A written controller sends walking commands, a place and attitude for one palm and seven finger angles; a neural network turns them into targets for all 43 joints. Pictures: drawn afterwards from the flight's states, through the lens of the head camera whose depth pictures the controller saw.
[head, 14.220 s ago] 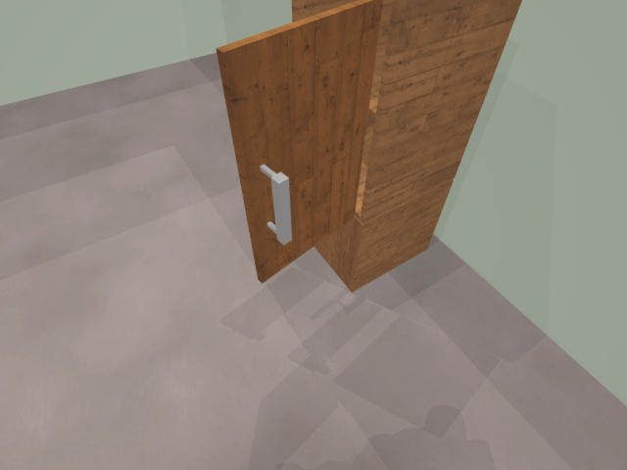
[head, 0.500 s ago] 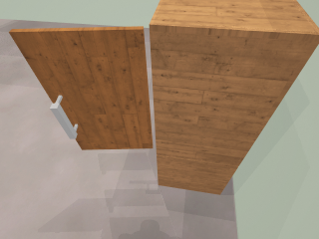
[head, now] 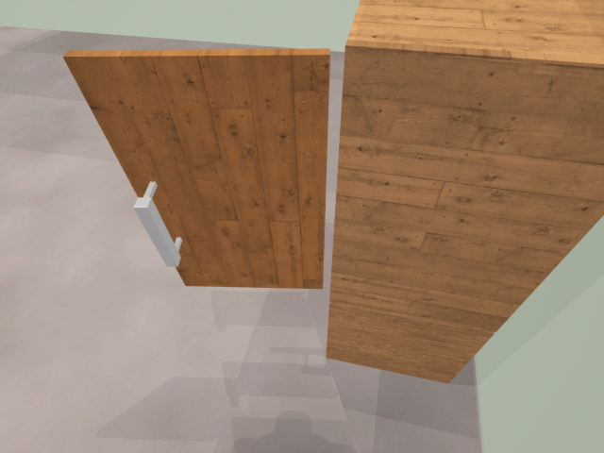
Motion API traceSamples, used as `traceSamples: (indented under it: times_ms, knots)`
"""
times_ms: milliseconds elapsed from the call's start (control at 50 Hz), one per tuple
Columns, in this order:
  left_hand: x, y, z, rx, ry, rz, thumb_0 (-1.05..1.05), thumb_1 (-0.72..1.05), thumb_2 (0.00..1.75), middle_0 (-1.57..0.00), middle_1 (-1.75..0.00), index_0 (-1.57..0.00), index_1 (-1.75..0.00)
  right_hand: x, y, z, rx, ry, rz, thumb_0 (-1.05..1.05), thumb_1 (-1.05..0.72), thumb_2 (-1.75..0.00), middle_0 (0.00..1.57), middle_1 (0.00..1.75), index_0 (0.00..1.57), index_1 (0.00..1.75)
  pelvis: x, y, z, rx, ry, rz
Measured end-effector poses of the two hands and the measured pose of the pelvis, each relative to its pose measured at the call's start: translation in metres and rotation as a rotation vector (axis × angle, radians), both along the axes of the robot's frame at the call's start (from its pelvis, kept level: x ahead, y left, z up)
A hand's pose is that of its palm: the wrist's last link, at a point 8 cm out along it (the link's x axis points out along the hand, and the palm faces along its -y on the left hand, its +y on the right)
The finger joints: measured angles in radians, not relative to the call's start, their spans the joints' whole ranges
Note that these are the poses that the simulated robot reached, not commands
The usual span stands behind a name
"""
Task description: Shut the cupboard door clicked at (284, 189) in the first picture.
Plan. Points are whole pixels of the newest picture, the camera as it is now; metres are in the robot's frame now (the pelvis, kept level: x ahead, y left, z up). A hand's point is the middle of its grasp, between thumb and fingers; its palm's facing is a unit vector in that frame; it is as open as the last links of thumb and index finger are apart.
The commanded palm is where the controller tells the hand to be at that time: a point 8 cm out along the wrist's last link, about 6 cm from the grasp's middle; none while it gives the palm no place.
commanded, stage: shuffle to correct the standing spot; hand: left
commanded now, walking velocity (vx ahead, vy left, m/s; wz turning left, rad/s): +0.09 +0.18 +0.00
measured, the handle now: (163, 226) +0.50 +0.32 -0.06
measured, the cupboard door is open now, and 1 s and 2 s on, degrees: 100 100 100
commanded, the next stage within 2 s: come to a stop and stand still in 0.22 s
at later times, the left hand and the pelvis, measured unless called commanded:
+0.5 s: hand out of the picture +0.07 +0.28 -0.17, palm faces +0.09 -0.96 -0.28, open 7.4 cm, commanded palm none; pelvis +0.06 +0.07 +0.00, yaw +1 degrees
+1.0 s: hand out of the picture +0.11 +0.24 -0.16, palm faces +0.04 -0.97 -0.23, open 7.3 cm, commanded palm none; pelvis +0.09 +0.05 +0.01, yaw +1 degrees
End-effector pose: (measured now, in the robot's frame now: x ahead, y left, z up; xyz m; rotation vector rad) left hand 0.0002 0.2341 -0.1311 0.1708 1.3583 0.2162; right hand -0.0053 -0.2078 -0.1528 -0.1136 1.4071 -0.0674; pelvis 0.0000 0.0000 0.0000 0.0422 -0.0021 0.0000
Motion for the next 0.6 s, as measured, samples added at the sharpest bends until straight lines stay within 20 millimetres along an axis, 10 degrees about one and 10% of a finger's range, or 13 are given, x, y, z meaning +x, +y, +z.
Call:
traceSamples:
  times_ms: [200, 360, 460, 600]
  knots:
    - [0.005, 0.005, 0.011, -0.026, 0.011, 0.04, 0.0, 0.91, 0.89, -0.2, -0.3, -0.2, -0.3, 0.064, 0.003, 0.014, -0.019, -0.054, 0.013, 0.01, -0.92, -0.9, 0.2, 0.3, 0.2, 0.3, 0.026, 0.021, 0.013, 0.017, 0.002, 0.016]
    - [0.01, 0.063, -0.016, -0.026, 0.096, 0.067, 0.01, 0.9, 0.89, -0.2, -0.3, -0.2, -0.3, 0.135, 0.026, 0.016, -0.104, -0.202, 0.055, 0.0, -0.92, -0.9, 0.19, 0.3, 0.2, 0.3, 0.05, 0.064, -0.007, -0.01, 0.0, 0.011]
    - [0.045, 0.09, -0.015, 0.029, 0.051, 0.052, 0.01, 0.91, 0.89, -0.2, -0.3, -0.2, -0.3, 0.14, 0.05, 0.012, -0.087, -0.18, 0.072, 0.0, -0.92, -0.9, 0.19, 0.3, 0.2, 0.3, 0.055, 0.069, -0.007, 0.004, 0.002, 0.024]
    - [0.089, 0.074, 0.001, 0.026, -0.047, -0.024, 0.01, 0.91, 0.89, -0.19, -0.3, -0.19, -0.3, 0.139, 0.056, 0.003, -0.036, -0.156, 0.011, -0.01, -0.95, -0.9, 0.2, 0.3, 0.2, 0.3, 0.065, 0.066, -0.001, 0.003, -0.009, 0.017]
